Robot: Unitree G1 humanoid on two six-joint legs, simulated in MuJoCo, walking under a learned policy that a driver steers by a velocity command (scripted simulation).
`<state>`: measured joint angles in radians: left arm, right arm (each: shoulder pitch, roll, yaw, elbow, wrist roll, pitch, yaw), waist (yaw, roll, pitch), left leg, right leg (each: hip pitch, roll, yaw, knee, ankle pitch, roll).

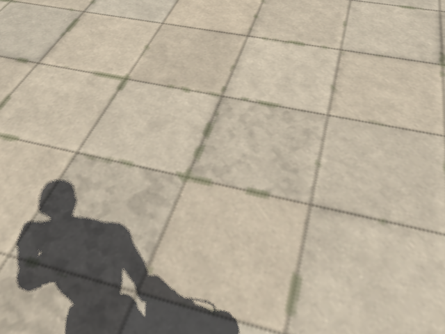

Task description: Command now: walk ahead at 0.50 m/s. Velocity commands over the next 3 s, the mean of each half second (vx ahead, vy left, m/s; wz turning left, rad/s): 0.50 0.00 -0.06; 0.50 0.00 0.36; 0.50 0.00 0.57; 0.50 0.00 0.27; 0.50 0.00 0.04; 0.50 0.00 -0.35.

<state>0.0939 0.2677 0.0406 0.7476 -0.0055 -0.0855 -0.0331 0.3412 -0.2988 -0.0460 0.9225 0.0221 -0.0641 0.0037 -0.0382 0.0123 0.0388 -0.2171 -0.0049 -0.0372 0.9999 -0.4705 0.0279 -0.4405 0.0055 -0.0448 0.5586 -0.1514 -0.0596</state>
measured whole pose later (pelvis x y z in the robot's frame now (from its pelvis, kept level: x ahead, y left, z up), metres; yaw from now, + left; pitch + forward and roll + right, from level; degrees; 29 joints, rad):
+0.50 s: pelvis +0.27 +0.04 +0.00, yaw -3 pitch +2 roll -1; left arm 0.39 0.29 0.06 0.93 -0.01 -0.05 0.01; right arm 0.02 -0.26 -0.04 0.79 0.01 -0.10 0.03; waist 0.06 -0.01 0.03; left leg -0.47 0.01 0.02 0.53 -0.12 0.03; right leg -0.08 0.00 0.03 0.67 -0.45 -0.01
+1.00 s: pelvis +0.54 +0.00 +0.00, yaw +10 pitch +2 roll +0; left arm 0.05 0.27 0.05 0.76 0.00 -0.11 -0.01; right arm 0.37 -0.30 -0.07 0.87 0.03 -0.05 -0.02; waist -0.07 0.02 0.01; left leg -0.26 -0.05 -0.14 0.91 -0.49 0.04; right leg -0.40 0.01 0.01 0.52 -0.15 -0.01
